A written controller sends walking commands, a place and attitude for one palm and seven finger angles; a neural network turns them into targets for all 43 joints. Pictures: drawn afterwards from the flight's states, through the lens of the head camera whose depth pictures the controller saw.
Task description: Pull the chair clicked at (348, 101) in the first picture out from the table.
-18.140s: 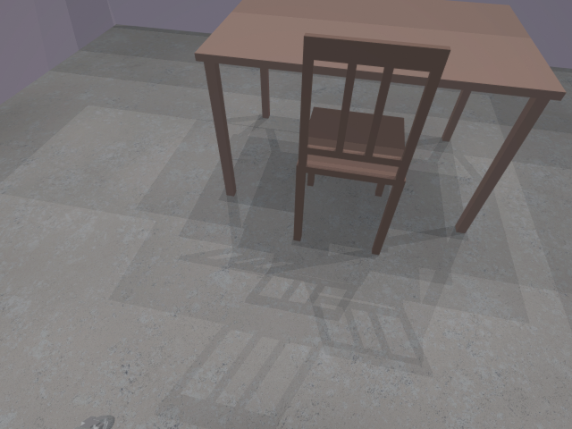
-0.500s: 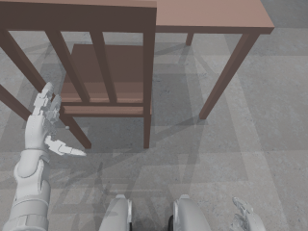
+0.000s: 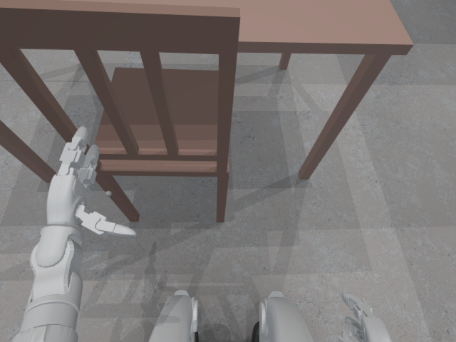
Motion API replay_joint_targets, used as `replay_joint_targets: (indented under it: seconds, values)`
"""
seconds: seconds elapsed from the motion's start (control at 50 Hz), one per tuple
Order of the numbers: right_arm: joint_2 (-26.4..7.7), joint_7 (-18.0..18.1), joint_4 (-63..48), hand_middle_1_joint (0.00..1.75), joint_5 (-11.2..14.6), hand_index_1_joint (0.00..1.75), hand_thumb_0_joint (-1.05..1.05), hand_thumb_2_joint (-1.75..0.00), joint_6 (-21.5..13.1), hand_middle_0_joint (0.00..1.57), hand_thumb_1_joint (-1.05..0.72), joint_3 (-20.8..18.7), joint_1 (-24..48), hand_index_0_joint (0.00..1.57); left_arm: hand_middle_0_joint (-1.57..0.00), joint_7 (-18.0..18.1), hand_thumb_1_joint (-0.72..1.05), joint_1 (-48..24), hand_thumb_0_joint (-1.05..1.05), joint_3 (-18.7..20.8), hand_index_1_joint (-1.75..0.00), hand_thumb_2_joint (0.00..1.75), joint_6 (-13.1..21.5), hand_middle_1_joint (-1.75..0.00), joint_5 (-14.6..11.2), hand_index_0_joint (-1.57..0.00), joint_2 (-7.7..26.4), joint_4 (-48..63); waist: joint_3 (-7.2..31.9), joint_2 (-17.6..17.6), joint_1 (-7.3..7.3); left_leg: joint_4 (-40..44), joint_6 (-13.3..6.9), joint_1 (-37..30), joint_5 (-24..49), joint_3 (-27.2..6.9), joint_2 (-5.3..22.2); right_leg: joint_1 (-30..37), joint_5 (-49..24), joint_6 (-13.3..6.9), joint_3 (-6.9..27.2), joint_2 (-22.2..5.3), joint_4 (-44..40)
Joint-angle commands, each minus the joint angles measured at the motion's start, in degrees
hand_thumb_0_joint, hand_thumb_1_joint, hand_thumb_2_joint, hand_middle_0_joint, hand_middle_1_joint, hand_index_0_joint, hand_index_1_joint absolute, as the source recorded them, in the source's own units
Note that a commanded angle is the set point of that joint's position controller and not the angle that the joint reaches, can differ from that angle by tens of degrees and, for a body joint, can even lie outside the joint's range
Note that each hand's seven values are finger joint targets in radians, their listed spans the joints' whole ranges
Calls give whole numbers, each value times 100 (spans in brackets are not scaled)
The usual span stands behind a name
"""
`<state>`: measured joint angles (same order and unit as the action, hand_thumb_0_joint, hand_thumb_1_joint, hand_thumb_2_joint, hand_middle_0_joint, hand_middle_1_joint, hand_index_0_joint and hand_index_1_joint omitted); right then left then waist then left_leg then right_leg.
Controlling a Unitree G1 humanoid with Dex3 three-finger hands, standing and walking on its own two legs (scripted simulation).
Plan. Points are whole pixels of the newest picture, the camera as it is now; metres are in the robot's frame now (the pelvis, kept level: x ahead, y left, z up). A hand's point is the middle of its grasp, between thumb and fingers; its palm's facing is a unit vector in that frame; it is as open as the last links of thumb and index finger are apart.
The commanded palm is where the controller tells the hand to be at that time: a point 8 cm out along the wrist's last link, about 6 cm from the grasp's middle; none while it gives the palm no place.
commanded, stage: push the fingers through the gap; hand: left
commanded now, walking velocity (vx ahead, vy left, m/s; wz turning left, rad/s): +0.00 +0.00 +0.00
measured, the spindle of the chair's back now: (114, 110) +0.53 +0.24 +0.01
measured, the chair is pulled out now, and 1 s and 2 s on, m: -0.02 -0.02 -0.02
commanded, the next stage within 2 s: hook a spindle and tug to test in 1.56 s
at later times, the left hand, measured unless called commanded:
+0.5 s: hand (116, 165) +0.41 +0.21 +0.02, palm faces +0.05 -1.00 -0.04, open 16.9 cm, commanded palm +0.39 +0.26 +0.02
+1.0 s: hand (117, 141) +0.46 +0.22 +0.02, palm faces +0.06 -1.00 -0.03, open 16.9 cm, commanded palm +0.44 +0.26 +0.02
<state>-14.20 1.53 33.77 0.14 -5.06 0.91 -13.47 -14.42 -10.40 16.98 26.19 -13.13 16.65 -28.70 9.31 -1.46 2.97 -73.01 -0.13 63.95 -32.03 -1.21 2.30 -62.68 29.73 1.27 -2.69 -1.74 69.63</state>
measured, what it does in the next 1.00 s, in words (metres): stands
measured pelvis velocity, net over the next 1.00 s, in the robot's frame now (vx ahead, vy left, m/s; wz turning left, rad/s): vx -0.01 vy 0.00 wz -0.02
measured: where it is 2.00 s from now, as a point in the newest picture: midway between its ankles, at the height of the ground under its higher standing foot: outside the picture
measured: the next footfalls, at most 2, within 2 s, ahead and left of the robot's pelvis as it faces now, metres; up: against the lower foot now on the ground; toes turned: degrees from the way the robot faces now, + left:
none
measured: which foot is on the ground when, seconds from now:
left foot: down 0.00-1.00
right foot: down 0.00-1.00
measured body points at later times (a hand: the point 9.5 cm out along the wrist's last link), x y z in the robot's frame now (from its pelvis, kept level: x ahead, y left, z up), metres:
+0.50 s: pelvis -0.01 -0.01 -0.01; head +0.13 +0.01 +0.42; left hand +0.40 +0.26 +0.02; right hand +0.10 -0.27 -0.12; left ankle +0.02 +0.11 -0.63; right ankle +0.03 -0.14 -0.63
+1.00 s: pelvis -0.01 +0.00 -0.01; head +0.15 +0.02 +0.41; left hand +0.45 +0.27 +0.02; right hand +0.06 -0.27 -0.13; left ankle +0.02 +0.11 -0.63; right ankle +0.03 -0.14 -0.63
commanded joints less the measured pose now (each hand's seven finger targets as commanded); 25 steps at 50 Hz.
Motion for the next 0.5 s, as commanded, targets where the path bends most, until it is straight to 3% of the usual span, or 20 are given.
replay_joint_targets:
  seconds: [0.0, 0.08, 0.16, 0.2, 0.22, 0.28, 0.34, 0.36, 0.38, 0.42, 0.48]
  values:
    - [-914, 151, -470, 30, -13, 30, 0, -90, -269, 20, -90, -421, -245, 20, -6, -7, -50, -1635, 0, 287, -8, 30, 489, -8, -30, -6, 1059, 1146, 2123, -300, 141, 916, -33, -1683, 1810, -120, -125, 955, -1257, -250, -30, 224, -742]
    - [-932, 179, -385, 30, -26, 30, 0, -90, -280, 20, -90, -410, -275, 20, -6, -43, -50, -2025, 0, 271, -8, 30, 481, -8, 18, -6, 1136, 986, 2213, -464, 162, 902, -15, -1826, 1904, -178, -119, 813, -1243, -273, -52, 212, -692]
    - [-942, 179, -394, 30, -25, 30, 0, -90, -233, 20, -90, -407, -323, 20, -6, -58, -50, -2080, 0, 468, -8, 30, 382, -8, 47, -6, 1357, 753, 2444, -432, 71, 881, -19, -1801, 2076, -140, -126, 1052, -1437, -280, -17, 214, -678]
    - [-915, 155, -403, 30, -17, 30, 0, -90, -196, 20, -90, -387, -312, 20, -6, -42, -50, -2143, 0, 403, -8, 30, 313, -8, 34, -6, 1239, 536, 2300, -399, 104, 889, -29, -1655, 1914, -98, -147, 1070, -1371, -260, -6, 213, -735]
    - [-947, 161, -380, 30, -14, 30, 0, -90, -171, 20, -90, -384, -337, 20, -6, -18, -50, -2288, 0, 484, -8, 30, 304, -8, 56, -6, 1363, 383, 2250, -184, 134, 884, -37, -1536, 1810, -122, -134, 1061, -1304, -256, -12, 221, -723]
    - [-945, 147, -373, 30, -23, 30, 0, -90, -147, 20, -90, -384, -386, 20, -6, 4, -50, -2544, 0, 501, -8, 30, 321, -8, 96, -6, 1416, 295, 2397, -369, 125, 850, -42, -1559, 1840, -84, -150, 1102, -1348, -259, 29, 212, -715]
    - [-959, 145, -335, 30, -28, 30, 0, -90, -105, 20, -90, -369, -458, 20, -6, 3, -50, -2744, 0, 598, -8, 30, 342, -8, 113, -6, 1527, -26, 2343, -137, 209, 785, -80, -1345, 1742, -54, -149, 1138, -1339, -235, 54, 238, -720]
    - [-972, 147, -320, 30, -34, 30, 0, -90, -93, 20, -90, -373, -472, 20, -6, -8, -50, -2871, 0, 715, -8, 30, 383, -8, 141, -6, 1706, 16, 2440, -309, 158, 790, -62, -1406, 1804, -59, -136, 1137, -1381, -245, 70, 226, -692]
    - [-953, 135, -317, 30, -35, 30, 0, -90, -79, 20, -90, -368, -482, 20, -6, -33, -50, -2904, 0, 640, -8, 30, 379, -8, 146, -6, 1611, -104, 2404, -398, 180, 792, -61, -1425, 1810, -36, -152, 1113, -1380, -246, 76, 223, -712]
    - [-981, 141, -264, 30, -35, 30, 0, -90, -55, 20, -90, -375, -530, 20, -6, -72, -50, -3125, 0, 681, -8, 30, 393, -8, 158, -6, 1682, -302, 2348, -176, 259, 743, -84, -1297, 1761, -31, -138, 1126, -1398, -228, 95, 230, -724]
    - [-1008, 133, -247, 30, -48, 30, 0, -90, -42, 20, -90, -372, -593, 20, -6, -135, -50, -3325, 0, 829, -8, 30, 444, -8, 164, -6, 1908, -404, 2487, -363, 207, 756, -77, -1356, 1779, -50, -134, 1124, -1359, -244, 102, 236, -694]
